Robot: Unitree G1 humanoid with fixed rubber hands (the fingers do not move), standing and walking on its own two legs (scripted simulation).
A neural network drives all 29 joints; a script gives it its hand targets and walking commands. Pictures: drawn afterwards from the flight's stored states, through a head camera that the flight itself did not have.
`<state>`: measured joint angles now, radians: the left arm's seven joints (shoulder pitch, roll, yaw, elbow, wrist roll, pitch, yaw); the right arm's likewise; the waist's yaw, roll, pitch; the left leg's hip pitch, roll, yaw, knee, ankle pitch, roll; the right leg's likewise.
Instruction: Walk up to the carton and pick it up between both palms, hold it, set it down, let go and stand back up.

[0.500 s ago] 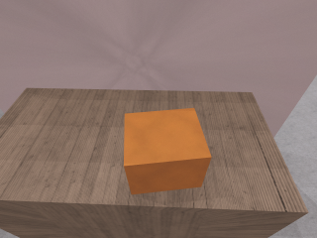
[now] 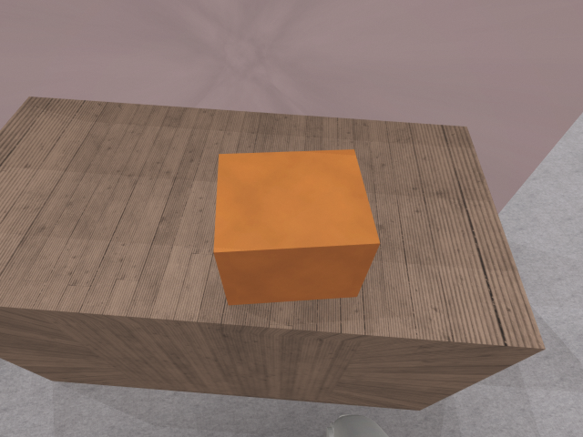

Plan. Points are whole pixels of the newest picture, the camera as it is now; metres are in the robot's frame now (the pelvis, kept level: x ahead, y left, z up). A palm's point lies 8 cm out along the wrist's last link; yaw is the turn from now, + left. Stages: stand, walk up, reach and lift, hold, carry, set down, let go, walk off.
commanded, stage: walk up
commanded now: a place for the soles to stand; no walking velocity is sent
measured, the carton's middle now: (290, 228) +0.46 +0.00 -0.03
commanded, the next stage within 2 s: none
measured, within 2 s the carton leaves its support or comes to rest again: neither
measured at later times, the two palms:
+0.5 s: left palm out of the picture -0.02 +0.19 -0.09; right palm out of the picture +0.02 -0.35 -0.12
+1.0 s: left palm out of the picture -0.08 +0.19 -0.10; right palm out of the picture -0.02 -0.32 -0.11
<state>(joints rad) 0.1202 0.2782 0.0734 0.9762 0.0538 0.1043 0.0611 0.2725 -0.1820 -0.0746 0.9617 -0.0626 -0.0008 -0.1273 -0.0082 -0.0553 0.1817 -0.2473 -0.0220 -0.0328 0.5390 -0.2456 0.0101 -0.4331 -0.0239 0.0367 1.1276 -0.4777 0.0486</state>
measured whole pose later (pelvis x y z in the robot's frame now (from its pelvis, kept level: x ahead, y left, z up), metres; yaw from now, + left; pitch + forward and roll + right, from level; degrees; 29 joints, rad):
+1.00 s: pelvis -0.11 -0.07 +0.00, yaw +5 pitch -1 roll +0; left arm 0.39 0.25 0.02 0.68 0.01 -0.01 0.00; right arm 0.34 -0.27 -0.02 0.75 -0.01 -0.01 0.01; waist 0.00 0.02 -0.01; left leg -0.22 -0.01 0.00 0.54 -0.30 0.01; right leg -0.28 -0.02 0.00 0.54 -0.24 0.01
